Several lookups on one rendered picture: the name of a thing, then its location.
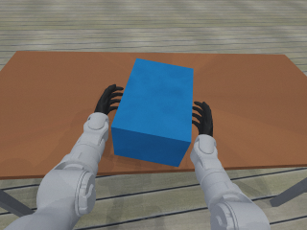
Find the left robot hand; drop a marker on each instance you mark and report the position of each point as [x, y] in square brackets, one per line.
[105, 102]

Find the left robot upper arm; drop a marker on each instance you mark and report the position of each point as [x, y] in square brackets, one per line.
[63, 198]

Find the left robot forearm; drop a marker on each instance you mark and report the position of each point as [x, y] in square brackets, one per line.
[88, 150]

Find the carton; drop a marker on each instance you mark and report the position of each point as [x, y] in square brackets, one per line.
[153, 121]

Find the table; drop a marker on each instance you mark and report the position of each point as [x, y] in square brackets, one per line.
[258, 105]

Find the right robot hand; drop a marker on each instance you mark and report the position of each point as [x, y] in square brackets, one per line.
[205, 126]

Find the right robot forearm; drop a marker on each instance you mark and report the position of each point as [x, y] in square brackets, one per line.
[211, 175]

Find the right robot upper arm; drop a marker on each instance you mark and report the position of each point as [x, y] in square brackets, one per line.
[232, 215]

